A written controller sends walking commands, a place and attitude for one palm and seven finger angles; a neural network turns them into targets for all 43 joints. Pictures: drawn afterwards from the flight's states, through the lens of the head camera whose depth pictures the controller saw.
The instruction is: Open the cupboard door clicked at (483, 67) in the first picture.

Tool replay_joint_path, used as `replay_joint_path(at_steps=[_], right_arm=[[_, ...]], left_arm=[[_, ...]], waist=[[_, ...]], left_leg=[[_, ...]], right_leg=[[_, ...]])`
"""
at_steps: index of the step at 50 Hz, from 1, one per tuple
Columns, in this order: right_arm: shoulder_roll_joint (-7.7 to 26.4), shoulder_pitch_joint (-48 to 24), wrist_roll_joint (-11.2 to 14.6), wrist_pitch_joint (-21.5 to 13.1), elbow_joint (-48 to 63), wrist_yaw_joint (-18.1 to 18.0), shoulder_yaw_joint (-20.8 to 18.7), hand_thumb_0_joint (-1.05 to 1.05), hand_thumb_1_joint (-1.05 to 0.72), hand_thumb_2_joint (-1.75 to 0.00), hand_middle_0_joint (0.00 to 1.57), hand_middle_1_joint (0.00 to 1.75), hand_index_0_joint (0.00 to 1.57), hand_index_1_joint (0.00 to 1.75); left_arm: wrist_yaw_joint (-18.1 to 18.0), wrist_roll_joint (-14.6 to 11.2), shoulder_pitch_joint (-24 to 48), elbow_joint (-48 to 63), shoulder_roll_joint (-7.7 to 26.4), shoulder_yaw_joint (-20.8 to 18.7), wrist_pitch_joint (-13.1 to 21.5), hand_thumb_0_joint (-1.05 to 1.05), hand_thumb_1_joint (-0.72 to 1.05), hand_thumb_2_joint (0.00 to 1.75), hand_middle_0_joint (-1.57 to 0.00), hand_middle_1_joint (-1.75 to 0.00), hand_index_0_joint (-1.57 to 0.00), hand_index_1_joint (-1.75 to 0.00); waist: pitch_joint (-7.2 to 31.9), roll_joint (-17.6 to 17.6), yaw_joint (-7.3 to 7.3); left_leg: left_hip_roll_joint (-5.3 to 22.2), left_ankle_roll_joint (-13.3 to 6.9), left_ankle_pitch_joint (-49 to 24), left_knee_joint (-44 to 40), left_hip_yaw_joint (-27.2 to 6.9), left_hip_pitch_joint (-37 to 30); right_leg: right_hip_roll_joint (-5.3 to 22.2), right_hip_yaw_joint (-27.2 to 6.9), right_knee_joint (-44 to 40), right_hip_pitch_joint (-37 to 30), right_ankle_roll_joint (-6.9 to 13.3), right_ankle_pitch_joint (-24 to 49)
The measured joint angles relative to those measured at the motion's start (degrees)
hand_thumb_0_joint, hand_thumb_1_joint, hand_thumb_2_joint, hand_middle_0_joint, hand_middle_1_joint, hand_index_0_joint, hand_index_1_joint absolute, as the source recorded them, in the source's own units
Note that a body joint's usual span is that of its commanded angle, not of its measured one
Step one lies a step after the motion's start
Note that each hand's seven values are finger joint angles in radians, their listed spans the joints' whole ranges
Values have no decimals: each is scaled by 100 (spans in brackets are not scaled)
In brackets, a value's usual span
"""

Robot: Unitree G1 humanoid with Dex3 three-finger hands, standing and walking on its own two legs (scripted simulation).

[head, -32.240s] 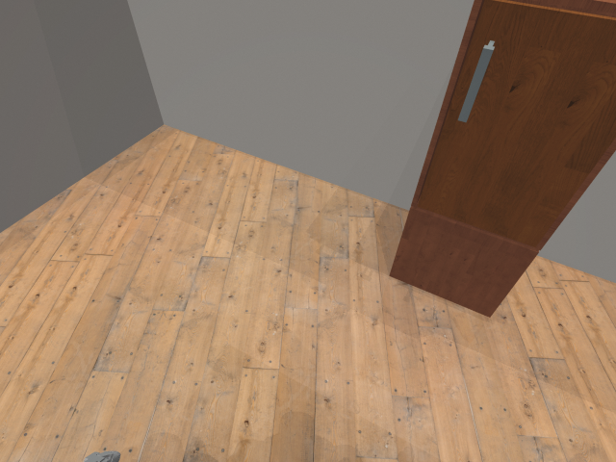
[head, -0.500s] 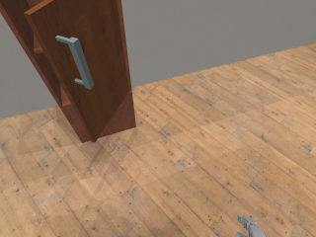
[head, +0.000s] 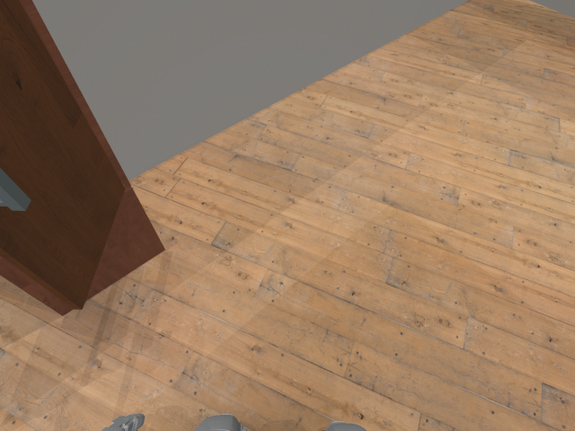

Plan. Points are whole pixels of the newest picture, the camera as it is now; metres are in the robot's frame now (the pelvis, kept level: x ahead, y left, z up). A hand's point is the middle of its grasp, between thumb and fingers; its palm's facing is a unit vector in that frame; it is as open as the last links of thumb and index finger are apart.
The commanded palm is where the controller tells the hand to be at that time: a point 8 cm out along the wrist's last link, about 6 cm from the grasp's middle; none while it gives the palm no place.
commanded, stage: walk to a spot facing it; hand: left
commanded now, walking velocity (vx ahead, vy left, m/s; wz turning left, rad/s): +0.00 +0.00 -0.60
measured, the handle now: out of the picture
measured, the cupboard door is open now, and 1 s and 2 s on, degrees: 48 48 48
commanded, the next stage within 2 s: turn to face it in 1.70 s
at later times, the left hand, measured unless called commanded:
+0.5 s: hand (214, 386) +0.19 +0.13 -0.15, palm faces -0.29 -0.93 -0.23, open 7.4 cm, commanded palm none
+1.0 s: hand (331, 236) +0.49 -0.07 -0.15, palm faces -0.55 -0.80 -0.22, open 7.4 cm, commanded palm none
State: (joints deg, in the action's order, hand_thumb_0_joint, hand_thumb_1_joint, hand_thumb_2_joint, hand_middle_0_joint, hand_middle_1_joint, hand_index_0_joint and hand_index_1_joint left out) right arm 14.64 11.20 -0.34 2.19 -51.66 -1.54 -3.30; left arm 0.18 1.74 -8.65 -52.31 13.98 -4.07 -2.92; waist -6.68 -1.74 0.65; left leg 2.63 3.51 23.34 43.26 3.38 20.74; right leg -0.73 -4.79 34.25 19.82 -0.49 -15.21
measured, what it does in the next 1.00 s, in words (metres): walks ahead, turning right: left foot, then right foot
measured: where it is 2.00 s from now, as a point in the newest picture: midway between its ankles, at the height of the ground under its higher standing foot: (408, 297)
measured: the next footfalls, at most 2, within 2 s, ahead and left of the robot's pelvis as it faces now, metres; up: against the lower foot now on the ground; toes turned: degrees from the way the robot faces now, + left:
left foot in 0.04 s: +0.05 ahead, +0.14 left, +0.00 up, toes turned +2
right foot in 0.30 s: +0.06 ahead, -0.16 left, +0.00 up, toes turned -19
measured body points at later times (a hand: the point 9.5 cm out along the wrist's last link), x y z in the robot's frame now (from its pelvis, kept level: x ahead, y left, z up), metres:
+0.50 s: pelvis +0.08 -0.05 +0.01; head +0.12 -0.06 +0.46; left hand +0.21 +0.17 -0.13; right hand +0.05 -0.31 -0.13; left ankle +0.14 +0.09 -0.68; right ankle +0.02 -0.14 -0.73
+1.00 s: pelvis +0.25 -0.15 -0.01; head +0.29 -0.19 +0.44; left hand +0.51 -0.03 -0.13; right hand +0.06 -0.30 -0.16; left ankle +0.24 +0.04 -0.70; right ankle +0.25 -0.27 -0.73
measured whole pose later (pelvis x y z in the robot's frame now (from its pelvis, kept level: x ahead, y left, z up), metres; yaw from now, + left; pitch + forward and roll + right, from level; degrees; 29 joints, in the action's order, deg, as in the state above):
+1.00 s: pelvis +0.25 -0.15 -0.01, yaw -32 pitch +1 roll +1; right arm 10.7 24.5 -1.5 -0.4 -61.3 0.4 -1.9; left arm 2.6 1.7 -3.2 -53.3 12.5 -4.4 2.8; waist -4.9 0.3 2.5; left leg 9.0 3.6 28.5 47.1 8.9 11.3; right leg 3.4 6.5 37.3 23.2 3.2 -13.9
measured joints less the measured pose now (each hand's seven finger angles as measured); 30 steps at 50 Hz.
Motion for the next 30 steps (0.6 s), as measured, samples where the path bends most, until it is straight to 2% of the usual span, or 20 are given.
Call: replay_joint_path(at_steps=[2, 4, 6, 7, 9, 12, 15, 16, 18, 19, 21, 23, 26, 30], right_arm=[[27, 115, -41, -121, 87, -11, 35, 0, -91, -90, 20, 30, 20, 30], [-87, 158, -119, -176, 57, -33, 88, 0, -91, -90, 20, 30, 20, 30], [-196, 281, -170, -205, 24, -12, 149, 0, -91, -90, 20, 30, 20, 30], [-235, 350, -187, -212, 3, -1, 170, 0, -91, -90, 20, 30, 20, 30], [-271, 470, -212, -224, -43, 24, 198, 0, -91, -90, 20, 30, 20, 30], [-266, 614, -221, -241, -103, 69, 197, 0, -91, -90, 20, 30, 20, 30], [-215, 790, -193, -226, -150, 114, 157, 0, -91, -90, 20, 30, 20, 30], [-200, 819, -154, -190, -185, 132, 136, 0, -91, -90, 20, 30, 21, 30], [-119, 703, -107, -43, -322, 151, 91, 0, -91, -90, 20, 30, 20, 30], [-85, 624, -97, 1, -375, 162, 61, 0, -91, -90, 20, 30, 20, 30], [-49, 457, -100, 11, -398, 187, 12, 1, -91, -90, 20, 30, 20, 30], [-58, 280, -103, -29, -323, 213, -19, 1, -91, -90, 20, 30, 20, 30], [-122, 38, -92, -143, -140, 253, -33, 1, -91, -90, 20, 30, 20, 30], [-181, -149, -80, -344, 55, 252, 9, 0, -91, -90, 20, 30, 20, 30]], left_arm=[[32, -53, -38, 9, -48, 13, -65, 1, 90, 90, -20, -30, -20, -30], [83, -59, 21, -12, 0, -15, -120, 1, 90, 90, -20, -30, -20, -30], [153, -28, 76, -44, 26, -58, -130, 1, 91, 90, -20, -30, -20, -30], [193, -21, 105, -45, 20, -70, -125, 1, 91, 90, -20, -30, -20, -30], [268, -14, 145, -15, -18, -67, -94, 1, 91, 90, -20, -30, -20, -30], [343, -13, 169, 35, -71, -40, -19, 1, 91, 90, -20, -30, -20, -30], [367, -5, 153, 73, -65, -22, 98, 1, 91, 90, -20, -30, -20, -30], [344, 4, 144, 86, -46, -29, 181, 1, 91, 90, -20, -30, -20, -30], [246, -32, 135, 50, -98, -21, 311, 1, 91, 90, -20, -30, -20, -30], [196, -38, 83, 31, -133, -12, 343, 1, 91, 90, -20, -30, -20, -30], [116, -24, -80, -31, -184, -6, 371, 1, 91, 90, -20, -30, -20, -30], [92, -12, -263, -137, -207, -6, 398, 1, 91, 90, -20, -30, -20, -30], [118, 8, -505, -328, -206, -4, 404, 1, 90, 90, -20, -30, -20, -30], [171, 4, -766, -552, -211, -34, 339, 1, 90, 90, -20, -30, -20, -30]], waist=[[133, 113, 34], [114, 7, 19], [137, -27, 6], [152, -11, -5], [179, 79, -21], [228, 237, 16], [305, 324, 80], [321, 292, 64], [236, 348, 57], [208, 366, 50], [193, 344, 30], [196, 267, 10], [190, 116, -42], [205, 7, -125]], left_leg=[[93, -175, -548, -891, -81, -220], [153, -275, -566, -701, 65, -203], [255, -259, -500, -829, 182, -361], [314, -228, -523, -967, 233, -465], [448, -156, -604, -1235, 347, -660], [658, -49, -592, -1386, 566, -849], [850, 91, -285, -1031, 769, -863], [854, 82, 42, -576, 774, -733], [694, 48, 652, 729, 338, -255], [594, 35, 654, 1247, 172, -11], [461, 44, 394, 1658, 43, 367], [386, 68, 67, 1475, 34, 607], [288, 61, -297, 669, 43, 696], [139, 11, -728, -659, 104, 281]], right_leg=[[-163, -25, 262, 186, -19, -240], [-135, 85, 1202, 477, -29, -1003], [-51, 327, 2042, 693, -71, -1207], [21, 468, 2203, 728, -89, -1181], [157, 723, 2013, 659, -95, -1119], [248, 973, 1193, 373, -47, -1107], [236, 1122, 52, -169, 89, -832], [241, 1074, -97, -193, 165, -317], [181, 1007, 140, -171, 231, -185], [147, 965, 113, -247, 248, -264], [93, 841, -143, -457, 244, -300], [65, 687, -454, -658, 223, -208], [52, 449, -746, -908, 208, -170], [28, 165, -617, -1114, 120, -482]])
